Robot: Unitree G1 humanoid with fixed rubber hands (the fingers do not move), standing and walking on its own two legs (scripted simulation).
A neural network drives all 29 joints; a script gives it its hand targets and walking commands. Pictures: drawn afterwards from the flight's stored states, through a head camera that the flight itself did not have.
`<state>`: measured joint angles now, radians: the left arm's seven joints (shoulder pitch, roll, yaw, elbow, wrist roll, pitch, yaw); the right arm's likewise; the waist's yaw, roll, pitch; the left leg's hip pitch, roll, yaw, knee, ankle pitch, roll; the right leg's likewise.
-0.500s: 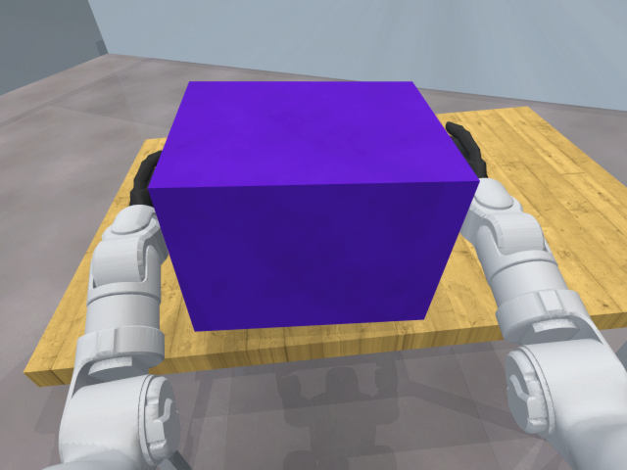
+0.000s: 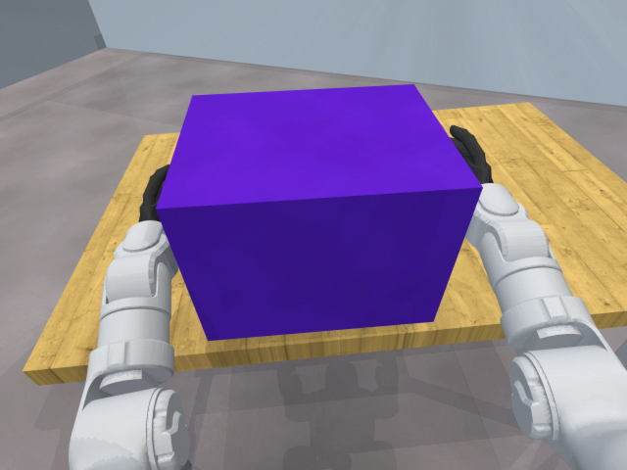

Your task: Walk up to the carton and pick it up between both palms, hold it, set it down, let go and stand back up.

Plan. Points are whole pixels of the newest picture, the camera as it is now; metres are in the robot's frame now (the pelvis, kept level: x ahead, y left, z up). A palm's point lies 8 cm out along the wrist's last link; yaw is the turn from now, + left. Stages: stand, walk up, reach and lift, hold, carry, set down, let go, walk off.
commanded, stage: set down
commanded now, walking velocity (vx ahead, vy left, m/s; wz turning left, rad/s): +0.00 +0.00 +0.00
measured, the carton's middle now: (313, 209) +0.41 +0.01 +0.15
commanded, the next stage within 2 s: none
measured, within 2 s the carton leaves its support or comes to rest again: rests again in 1.50 s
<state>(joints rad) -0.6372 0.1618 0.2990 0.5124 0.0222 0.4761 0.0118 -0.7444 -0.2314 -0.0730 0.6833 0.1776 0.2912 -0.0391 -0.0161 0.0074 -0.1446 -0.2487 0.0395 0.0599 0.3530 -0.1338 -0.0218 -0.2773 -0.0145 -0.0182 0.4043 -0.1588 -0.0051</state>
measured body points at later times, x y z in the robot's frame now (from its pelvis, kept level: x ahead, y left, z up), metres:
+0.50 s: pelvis +0.01 +0.00 +0.00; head +0.01 -0.01 +0.45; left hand +0.41 +0.21 +0.13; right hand +0.43 -0.19 +0.15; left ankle +0.03 +0.14 -0.74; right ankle +0.03 -0.11 -0.74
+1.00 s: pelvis +0.02 +0.00 +0.00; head +0.02 -0.01 +0.45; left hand +0.41 +0.21 +0.10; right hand +0.44 -0.19 +0.12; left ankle +0.03 +0.14 -0.74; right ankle +0.03 -0.11 -0.74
